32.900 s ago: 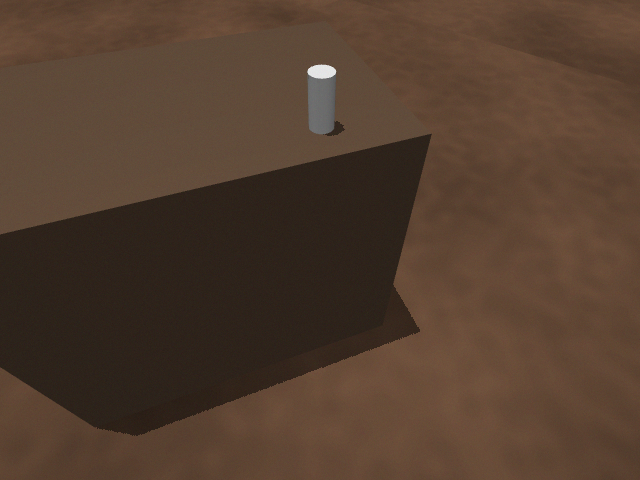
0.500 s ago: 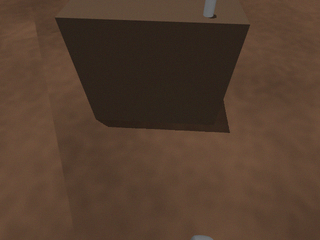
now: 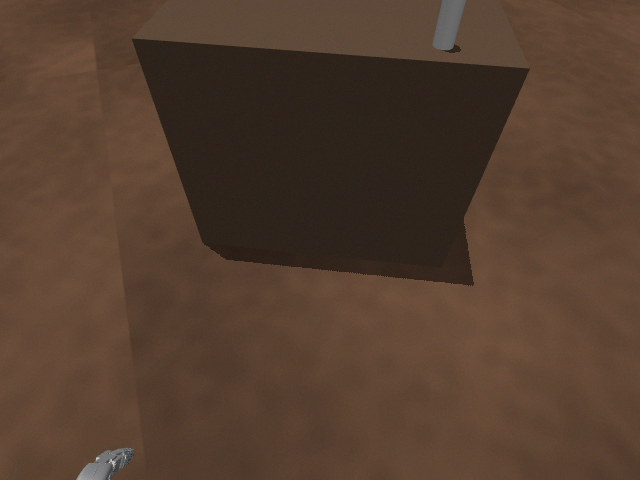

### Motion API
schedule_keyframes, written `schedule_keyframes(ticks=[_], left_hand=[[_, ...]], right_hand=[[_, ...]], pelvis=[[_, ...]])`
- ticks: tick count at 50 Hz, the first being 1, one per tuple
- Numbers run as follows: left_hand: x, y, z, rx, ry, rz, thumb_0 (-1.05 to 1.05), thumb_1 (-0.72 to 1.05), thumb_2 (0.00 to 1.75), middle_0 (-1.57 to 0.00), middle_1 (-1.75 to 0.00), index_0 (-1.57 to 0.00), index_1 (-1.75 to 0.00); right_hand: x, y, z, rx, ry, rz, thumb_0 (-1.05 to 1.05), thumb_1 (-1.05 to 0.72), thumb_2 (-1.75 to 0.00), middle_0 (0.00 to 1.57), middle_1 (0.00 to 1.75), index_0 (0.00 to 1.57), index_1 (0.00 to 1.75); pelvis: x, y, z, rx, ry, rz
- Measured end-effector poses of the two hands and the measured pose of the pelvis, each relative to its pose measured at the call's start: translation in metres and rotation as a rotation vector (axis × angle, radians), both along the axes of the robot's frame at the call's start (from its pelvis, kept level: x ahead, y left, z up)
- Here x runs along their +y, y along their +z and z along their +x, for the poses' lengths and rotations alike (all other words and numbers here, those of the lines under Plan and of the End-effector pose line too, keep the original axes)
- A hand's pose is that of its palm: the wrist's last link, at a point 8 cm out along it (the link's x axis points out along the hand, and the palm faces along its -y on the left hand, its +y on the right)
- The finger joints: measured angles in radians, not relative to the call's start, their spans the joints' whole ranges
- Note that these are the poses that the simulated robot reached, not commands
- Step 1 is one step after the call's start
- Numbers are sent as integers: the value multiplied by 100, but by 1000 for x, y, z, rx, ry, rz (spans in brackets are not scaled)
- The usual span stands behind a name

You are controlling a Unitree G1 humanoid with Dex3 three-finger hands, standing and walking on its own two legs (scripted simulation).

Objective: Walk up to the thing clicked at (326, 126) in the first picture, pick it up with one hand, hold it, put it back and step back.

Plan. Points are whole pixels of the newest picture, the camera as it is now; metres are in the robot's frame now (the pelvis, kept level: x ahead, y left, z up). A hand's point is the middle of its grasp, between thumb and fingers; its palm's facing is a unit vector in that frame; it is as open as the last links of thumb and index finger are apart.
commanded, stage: step back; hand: right
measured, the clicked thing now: (449, 20) +1.04 -0.25 +0.09
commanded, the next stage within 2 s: stand in 0.40 s
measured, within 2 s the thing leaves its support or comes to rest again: neither
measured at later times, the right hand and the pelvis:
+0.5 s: hand out of the picture +0.13 -0.23 -0.13, palm faces -0.04 +0.94 -0.33, open 7.3 cm; pelvis +0.01 +0.01 +0.02, yaw +0 degrees
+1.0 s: hand out of the picture +0.06 -0.26 -0.14, palm faces -0.01 +0.95 -0.32, open 7.3 cm; pelvis -0.01 -0.01 +0.02, yaw -1 degrees
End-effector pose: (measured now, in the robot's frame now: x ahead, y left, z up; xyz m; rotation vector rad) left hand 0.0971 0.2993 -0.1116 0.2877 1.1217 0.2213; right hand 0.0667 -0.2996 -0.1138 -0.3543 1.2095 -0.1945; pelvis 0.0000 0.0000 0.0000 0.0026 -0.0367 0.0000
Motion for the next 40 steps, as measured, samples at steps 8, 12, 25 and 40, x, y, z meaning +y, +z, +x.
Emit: schedule_keyframes(ticks=[8,12,25,40], left_hand=[[13,2,-4,39,20,11,1,90,90,-20,-30,-21,-30],[15,6,-7,48,24,19,1,90,90,-20,-30,-21,-30],[10,9,-20,89,18,6,1,90,90,-20,-30,-21,-30],[-6,11,-26,109,-30,0,1,90,90,-20,-30,-21,-30]], right_hand=[[15,8,34,-40,22,19,0,-91,-89,20,30,21,30],[18,10,49,-66,29,27,0,-91,-89,20,30,21,30],[21,15,54,-73,30,47,0,-91,-89,20,30,21,30],[6,10,4,9,-30,48,0,-91,-89,20,30,21,30]], pelvis=[[3,6,7,7,5,-9],[5,8,7,5,5,-10],[6,15,6,1,0,-5],[0,19,-2,-5,-6,0]])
